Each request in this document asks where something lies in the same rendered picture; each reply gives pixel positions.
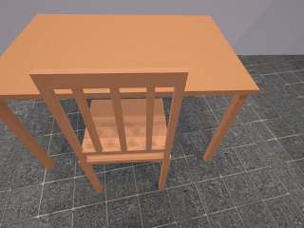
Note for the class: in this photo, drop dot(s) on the table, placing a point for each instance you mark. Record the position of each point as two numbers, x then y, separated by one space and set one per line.
64 41

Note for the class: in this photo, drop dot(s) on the chair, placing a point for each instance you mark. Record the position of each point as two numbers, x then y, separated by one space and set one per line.
117 130

